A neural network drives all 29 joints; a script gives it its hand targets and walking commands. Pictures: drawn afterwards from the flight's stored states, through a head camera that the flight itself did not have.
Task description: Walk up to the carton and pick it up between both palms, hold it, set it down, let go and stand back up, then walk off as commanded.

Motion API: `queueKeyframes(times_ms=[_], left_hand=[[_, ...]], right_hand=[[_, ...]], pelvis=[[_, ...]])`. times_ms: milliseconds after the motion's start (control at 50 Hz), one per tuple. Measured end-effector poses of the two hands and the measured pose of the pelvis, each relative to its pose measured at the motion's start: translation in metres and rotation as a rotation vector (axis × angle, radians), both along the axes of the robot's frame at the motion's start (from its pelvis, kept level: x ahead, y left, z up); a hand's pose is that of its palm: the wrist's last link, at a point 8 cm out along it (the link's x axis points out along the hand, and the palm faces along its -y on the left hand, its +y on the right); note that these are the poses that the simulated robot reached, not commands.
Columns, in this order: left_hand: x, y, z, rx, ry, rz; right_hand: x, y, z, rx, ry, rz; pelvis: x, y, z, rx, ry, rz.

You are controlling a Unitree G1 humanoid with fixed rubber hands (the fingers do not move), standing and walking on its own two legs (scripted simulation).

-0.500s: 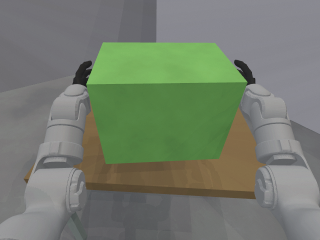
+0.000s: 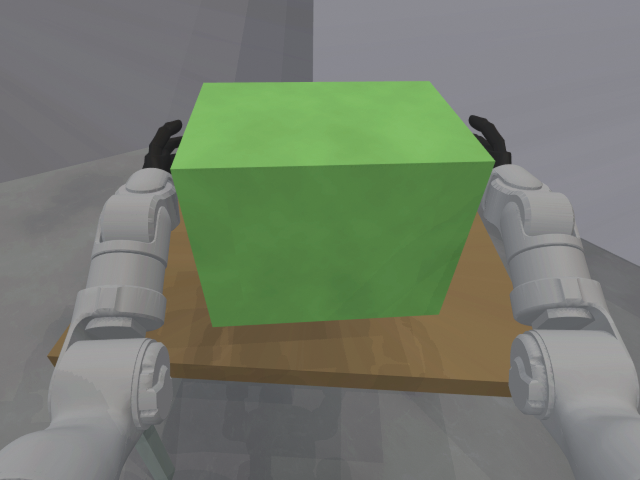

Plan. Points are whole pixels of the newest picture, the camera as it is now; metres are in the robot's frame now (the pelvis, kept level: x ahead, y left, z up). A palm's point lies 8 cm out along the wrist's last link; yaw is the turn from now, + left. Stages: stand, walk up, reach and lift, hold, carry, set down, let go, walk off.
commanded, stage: hold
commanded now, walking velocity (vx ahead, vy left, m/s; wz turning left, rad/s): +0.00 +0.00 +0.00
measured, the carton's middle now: (323, 201) +0.41 +0.01 +0.19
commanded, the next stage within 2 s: none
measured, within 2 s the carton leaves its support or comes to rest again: neither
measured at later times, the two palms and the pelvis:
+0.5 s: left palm (160, 180) +0.37 +0.21 +0.24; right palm (489, 175) +0.38 -0.19 +0.25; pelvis +0.00 +0.00 +0.00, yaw +0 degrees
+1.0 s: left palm (159, 181) +0.37 +0.21 +0.24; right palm (490, 174) +0.38 -0.19 +0.25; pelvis +0.00 +0.00 +0.00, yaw +0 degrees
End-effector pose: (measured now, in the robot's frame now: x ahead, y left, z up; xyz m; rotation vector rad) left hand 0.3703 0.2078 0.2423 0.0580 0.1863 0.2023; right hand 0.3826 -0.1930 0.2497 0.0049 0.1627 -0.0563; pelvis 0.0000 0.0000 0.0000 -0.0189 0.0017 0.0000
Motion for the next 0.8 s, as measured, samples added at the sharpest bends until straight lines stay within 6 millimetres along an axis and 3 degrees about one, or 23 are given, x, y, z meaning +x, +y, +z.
queueKeyframes(times_ms=[800], left_hand=[[-0.001, 0.001, 0.0011, 0.002, -0.001, 0.002]], right_hand=[[0.0011, 0.0013, 0.0029, -0.001, -0.01, 0.004]], pelvis=[[0.0, -0.0003, 0.0, 0.0, 0.0, 0.002]])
